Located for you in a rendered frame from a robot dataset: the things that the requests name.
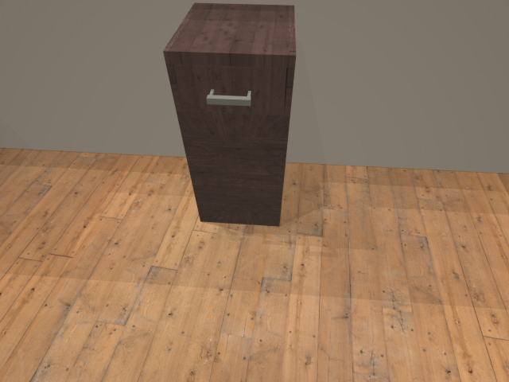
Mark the handle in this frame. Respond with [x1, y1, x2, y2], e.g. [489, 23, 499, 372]
[207, 89, 251, 106]

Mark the drawer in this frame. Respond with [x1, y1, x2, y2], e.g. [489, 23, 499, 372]
[174, 64, 286, 115]

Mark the cabinet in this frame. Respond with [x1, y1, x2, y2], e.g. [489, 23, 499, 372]
[163, 3, 296, 226]

